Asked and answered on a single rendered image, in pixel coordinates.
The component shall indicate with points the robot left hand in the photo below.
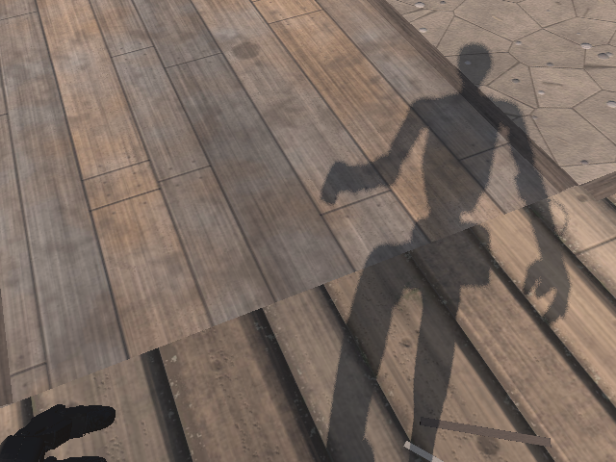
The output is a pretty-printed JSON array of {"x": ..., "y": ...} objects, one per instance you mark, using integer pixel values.
[{"x": 53, "y": 427}]

